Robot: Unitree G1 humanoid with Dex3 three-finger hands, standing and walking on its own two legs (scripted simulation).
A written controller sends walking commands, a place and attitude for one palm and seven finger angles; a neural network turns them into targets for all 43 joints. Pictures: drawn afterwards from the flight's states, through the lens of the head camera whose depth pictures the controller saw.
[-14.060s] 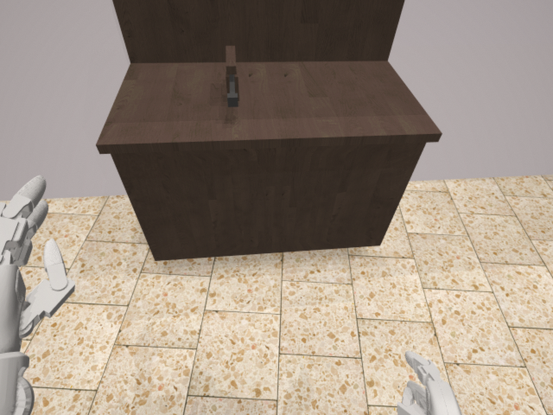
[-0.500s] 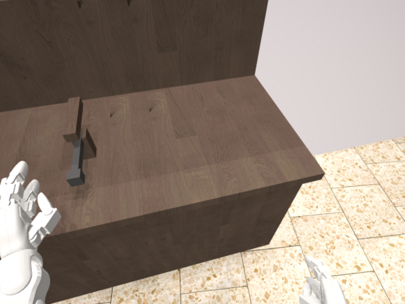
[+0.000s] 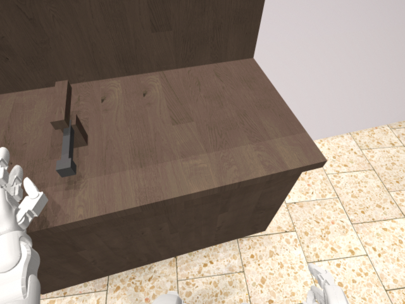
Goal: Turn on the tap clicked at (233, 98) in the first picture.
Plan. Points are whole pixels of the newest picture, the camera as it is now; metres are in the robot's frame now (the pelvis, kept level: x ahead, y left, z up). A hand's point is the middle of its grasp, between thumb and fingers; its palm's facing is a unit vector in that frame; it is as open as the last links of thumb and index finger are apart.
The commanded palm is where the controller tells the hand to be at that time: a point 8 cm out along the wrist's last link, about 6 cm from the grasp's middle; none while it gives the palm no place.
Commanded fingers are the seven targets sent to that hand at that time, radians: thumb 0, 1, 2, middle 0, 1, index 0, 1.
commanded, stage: reach beside the lever's end, fingers flat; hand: left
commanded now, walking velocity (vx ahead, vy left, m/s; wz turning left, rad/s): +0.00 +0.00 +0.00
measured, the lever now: (66, 167) +0.36 +0.32 +0.04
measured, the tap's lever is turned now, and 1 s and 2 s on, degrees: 0 0 9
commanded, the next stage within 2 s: push the lever round in 0.74 s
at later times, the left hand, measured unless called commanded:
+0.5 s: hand (46, 187) +0.31 +0.34 +0.03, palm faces +0.55 -0.82 -0.12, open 7.8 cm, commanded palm +0.27 +0.37 +0.04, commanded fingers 0.00 0.90 0.90 -0.15 -0.15 -0.15 -0.15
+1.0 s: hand (47, 189) +0.31 +0.34 +0.04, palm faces +0.55 -0.83 -0.10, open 7.8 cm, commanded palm +0.26 +0.36 +0.04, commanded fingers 0.00 0.90 0.90 -0.15 -0.15 -0.15 -0.15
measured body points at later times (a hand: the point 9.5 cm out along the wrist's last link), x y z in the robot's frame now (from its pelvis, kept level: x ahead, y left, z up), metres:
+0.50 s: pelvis +0.00 +0.01 -0.02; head +0.07 +0.02 +0.43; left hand +0.28 +0.38 +0.04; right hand +0.12 -0.26 -0.12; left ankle +0.03 +0.11 -0.70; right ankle +0.01 -0.10 -0.69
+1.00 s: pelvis +0.00 +0.01 -0.02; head +0.06 +0.02 +0.43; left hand +0.27 +0.38 +0.04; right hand +0.14 -0.25 -0.12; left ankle +0.03 +0.11 -0.70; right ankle +0.01 -0.10 -0.70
